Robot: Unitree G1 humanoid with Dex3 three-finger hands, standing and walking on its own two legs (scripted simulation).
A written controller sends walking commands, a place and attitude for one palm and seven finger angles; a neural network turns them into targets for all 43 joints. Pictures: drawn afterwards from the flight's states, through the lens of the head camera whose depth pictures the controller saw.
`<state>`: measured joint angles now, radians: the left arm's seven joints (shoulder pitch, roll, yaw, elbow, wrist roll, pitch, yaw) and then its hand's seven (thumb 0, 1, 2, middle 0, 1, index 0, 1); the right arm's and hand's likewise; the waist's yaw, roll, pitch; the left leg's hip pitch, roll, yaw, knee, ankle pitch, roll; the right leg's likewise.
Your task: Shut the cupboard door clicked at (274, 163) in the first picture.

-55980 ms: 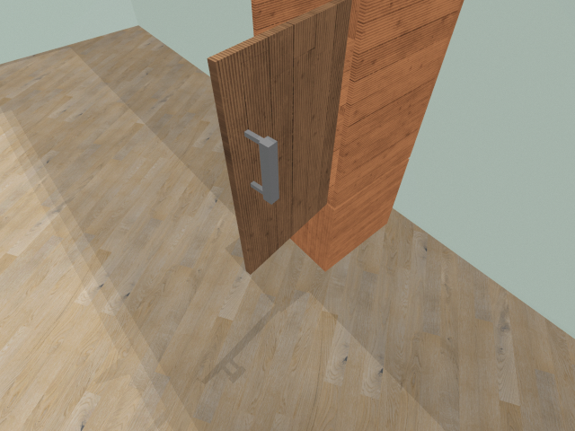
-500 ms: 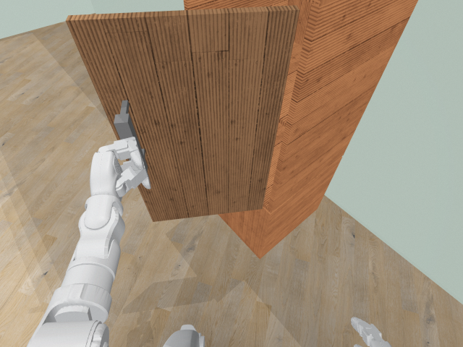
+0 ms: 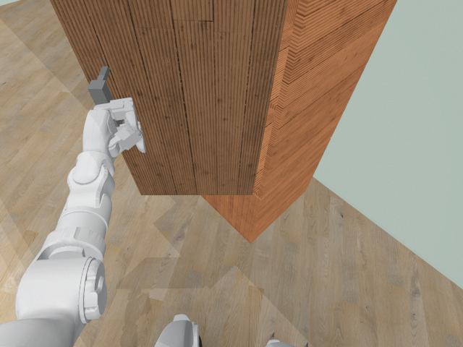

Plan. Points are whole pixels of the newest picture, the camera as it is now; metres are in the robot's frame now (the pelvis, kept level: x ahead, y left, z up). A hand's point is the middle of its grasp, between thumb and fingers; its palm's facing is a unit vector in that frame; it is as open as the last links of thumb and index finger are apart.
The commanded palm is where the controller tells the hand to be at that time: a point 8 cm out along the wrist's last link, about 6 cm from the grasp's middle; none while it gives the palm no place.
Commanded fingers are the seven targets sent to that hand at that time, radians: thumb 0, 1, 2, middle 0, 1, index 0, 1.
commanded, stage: push the door shut along its arc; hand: left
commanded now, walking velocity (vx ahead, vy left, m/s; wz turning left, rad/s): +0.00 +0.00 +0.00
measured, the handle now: (113, 108) +0.53 +0.22 +0.09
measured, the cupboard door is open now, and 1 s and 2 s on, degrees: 47 32 26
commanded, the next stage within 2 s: pull the fist back off the door in 1.16 s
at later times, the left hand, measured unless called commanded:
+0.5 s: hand (151, 108) +0.52 +0.14 +0.10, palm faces -0.10 -0.99 -0.01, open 3.1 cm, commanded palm +0.52 +0.18 +0.10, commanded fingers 0.00 0.90 0.90 -1.30 -1.50 -1.30 -1.50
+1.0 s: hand (165, 90) +0.57 +0.12 +0.10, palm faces -0.22 -0.98 -0.01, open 3.1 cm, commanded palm +0.58 +0.14 +0.10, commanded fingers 0.00 0.90 0.90 -1.30 -1.50 -1.30 -1.50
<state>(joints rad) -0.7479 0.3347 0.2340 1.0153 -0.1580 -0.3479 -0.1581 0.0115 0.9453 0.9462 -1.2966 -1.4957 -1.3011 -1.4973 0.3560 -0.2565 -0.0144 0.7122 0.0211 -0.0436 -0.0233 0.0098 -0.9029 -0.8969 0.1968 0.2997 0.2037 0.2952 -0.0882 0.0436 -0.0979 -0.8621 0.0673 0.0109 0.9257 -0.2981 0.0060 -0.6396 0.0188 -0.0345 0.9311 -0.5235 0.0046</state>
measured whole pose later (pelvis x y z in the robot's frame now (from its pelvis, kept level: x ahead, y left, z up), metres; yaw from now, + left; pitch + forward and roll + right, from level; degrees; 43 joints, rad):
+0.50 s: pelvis +0.00 +0.00 -0.02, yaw -1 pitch +20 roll -4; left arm -1.04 0.50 0.31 1.25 -0.10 -0.31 -0.27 0.02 0.90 0.90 -1.30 -1.50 -1.30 -1.50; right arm 0.39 -0.27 0.00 0.71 0.01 -0.05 -0.01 0.01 -0.90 -0.90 0.20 0.30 0.20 0.30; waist -0.17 0.05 -0.11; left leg -1.05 0.09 -0.01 1.02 -0.32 0.00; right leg -0.82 0.04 -0.04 1.02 -0.55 0.00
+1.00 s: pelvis +0.01 +0.00 -0.03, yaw -2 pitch +24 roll -5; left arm -1.23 0.59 0.30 1.31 -0.05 -0.23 -0.34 0.02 0.90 0.94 -1.30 -1.50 -1.30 -1.50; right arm 0.43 -0.26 0.01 0.70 -0.01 -0.04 0.01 0.01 -0.90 -0.90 0.20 0.30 0.21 0.30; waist -0.22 0.07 -0.10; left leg -1.15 0.10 -0.02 1.08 -0.35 0.01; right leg -0.91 0.05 -0.05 1.06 -0.56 0.00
